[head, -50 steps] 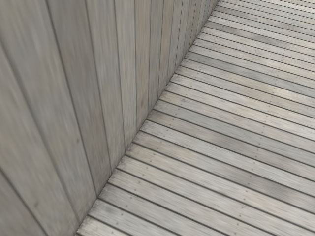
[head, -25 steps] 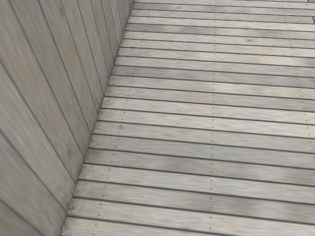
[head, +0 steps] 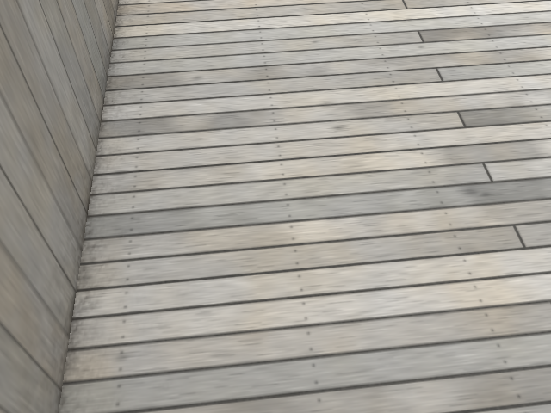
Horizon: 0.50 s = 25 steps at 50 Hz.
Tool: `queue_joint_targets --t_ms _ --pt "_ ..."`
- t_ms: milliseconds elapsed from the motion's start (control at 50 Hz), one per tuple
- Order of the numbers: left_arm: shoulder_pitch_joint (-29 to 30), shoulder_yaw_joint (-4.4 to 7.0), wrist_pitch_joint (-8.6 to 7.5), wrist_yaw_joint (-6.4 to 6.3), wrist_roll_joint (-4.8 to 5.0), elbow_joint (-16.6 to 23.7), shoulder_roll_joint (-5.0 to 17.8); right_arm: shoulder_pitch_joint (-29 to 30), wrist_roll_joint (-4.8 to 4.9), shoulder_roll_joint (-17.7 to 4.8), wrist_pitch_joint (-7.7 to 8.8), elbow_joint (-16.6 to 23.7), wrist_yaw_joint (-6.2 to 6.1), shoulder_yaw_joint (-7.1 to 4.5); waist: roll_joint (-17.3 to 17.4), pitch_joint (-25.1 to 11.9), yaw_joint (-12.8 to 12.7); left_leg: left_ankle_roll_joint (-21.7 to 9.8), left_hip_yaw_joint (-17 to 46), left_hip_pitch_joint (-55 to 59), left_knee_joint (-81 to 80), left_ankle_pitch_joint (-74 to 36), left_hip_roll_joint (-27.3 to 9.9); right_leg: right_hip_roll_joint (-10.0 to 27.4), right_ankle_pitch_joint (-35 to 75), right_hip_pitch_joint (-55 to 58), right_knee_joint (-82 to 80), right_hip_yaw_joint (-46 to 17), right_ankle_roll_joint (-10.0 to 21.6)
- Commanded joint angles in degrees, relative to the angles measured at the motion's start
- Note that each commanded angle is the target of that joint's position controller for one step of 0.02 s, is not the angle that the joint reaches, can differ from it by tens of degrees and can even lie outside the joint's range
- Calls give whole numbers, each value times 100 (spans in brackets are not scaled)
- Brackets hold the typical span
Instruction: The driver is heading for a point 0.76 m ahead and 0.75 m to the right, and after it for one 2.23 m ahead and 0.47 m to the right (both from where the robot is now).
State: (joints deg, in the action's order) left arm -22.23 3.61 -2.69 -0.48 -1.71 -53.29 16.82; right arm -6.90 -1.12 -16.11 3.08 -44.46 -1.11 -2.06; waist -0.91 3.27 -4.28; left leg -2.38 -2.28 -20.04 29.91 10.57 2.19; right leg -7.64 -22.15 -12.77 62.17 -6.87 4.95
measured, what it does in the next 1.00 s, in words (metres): walks ahead, turning right: right foot, then left foot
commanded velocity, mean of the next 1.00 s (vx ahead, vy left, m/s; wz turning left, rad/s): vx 0.50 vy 0.00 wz -0.60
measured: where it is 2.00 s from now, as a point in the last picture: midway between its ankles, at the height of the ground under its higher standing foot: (503, 260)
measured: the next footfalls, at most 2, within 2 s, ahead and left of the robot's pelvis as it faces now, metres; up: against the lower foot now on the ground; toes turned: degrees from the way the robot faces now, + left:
right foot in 0.40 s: +0.36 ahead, -0.16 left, +0.00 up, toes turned -17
left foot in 0.92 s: +0.73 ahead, -0.19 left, +0.00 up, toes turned -34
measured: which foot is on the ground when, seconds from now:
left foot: down 0.00-0.38, up 0.40-0.90, down 0.92-1.00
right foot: up 0.00-0.38, down 0.40-0.94, up 0.96-1.00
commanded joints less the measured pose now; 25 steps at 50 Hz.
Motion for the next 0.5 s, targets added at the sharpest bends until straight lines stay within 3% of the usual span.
queue_joint_targets --t_ms 20,80,120,140,220,240,300,320,340,360,380,400,420,440,460,480,500 --pt "199 59 22 104 -79 409 526 -637 -1 -563 65 8 -55 -167 413 -199 443 -745 2069 1596 -1806 651 -1739 672 565 -1877 309 67 -149" --pt "577 -4 112 192 -40 587 321 -948 90 -500 210 -223 -11 -171 547 -47 440 -711 1365 1546 -1976 -130 -1744 782 691 -2217 -34 198 -167" --pt "1032 -16 137 293 0 821 262 -962 76 -367 258 -292 12 -146 804 52 461 -658 899 1566 -2061 -510 -1737 899 977 -2650 -322 285 -210" --pt "1270 -35 147 361 -45 942 238 -1102 74 -376 266 -361 14 -139 806 109 465 -610 702 1475 -2044 -793 -1767 928 1213 -2714 -430 342 -242" --pt "1927 -120 162 522 -22 1274 78 -1146 87 -478 335 -436 61 -167 677 179 383 -363 -296 1008 -1955 -1686 -1600 975 2295 -2217 -1375 685 -176" --pt "2062 -156 149 536 -58 1346 15 -1188 79 -496 374 -450 80 -160 719 203 384 -346 -438 923 -2007 -1867 -1604 967 2320 -1972 -1612 769 -125" --pt "2347 -108 180 510 -76 1461 174 -1396 68 -711 369 -561 83 -202 614 229 395 -240 -822 1342 -1791 -2851 -1712 809 1914 -1591 -2116 1131 118" --pt "2276 -84 182 480 -98 1450 221 -1474 88 -804 348 -596 67 -217 627 131 346 -221 -936 1588 -1440 -3851 -1734 637 1619 -1387 -2217 1277 218" --pt "1980 -50 196 429 -122 1304 296 -1502 69 -969 269 -638 55 -248 672 -111 252 -211 -1072 1918 -819 -4901 -1722 427 1265 -1079 -2304 1509 342" --pt "1463 -8 170 389 -140 1134 364 -1589 109 -1062 189 -635 44 -278 611 -448 85 -253 -1127 2040 81 -5531 -1714 169 1025 -508 -2498 1611 453" --pt "680 74 124 330 -157 835 466 -1653 124 -1088 122 -628 26 -276 505 -899 -265 -173 -1214 1646 1367 -5131 -1683 22 1111 609 -2956 1483 609" --pt "31 256 123 241 -176 569 906 -1778 50 -910 88 -442 46 -252 -48 -1428 -426 -16 -1182 529 3172 -2655 -1485 817 481 1821 -3224 226 791" --pt "384 369 150 188 -145 772 1594 -2289 87 -81 97 -96 160 -73 -1321 -1969 288 339 -719 -1654 5205 2385 -559 2551 975 3222 -3652 -2947 1624" --pt "-11 368 183 132 28 783 1466 -1453 61 -677 141 112 137 -183 -285 -2059 -242 321 328 -2186 5391 1992 -450 2623 953 3008 -4449 -3787 1717" --pt "217 324 155 50 40 533 1299 -986 133 -601 190 257 123 -147 -104 -1139 -65 245 434 -2475 5022 1288 -757 2449 1401 2421 -4537 -2706 1542" --pt "473 252 106 26 64 465 1002 -1000 100 -534 230 222 93 -98 33 -644 174 211 396 -2196 4451 965 -953 2208 2158 1616 -4600 -2116 1339" --pt "731 202 64 24 67 475 814 -1059 13 -529 171 149 76 -95 75 -415 406 230 429 -1822 4124 923 -1068 1883 2679 1040 -4678 -1626 1154"
Velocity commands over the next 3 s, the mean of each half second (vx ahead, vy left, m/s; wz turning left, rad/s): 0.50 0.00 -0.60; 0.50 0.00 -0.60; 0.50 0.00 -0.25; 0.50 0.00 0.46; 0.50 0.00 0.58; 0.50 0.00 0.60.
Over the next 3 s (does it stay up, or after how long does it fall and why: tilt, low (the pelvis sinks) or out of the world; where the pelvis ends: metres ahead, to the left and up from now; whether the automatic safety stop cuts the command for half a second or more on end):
stays up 1.49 -0.63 -0.02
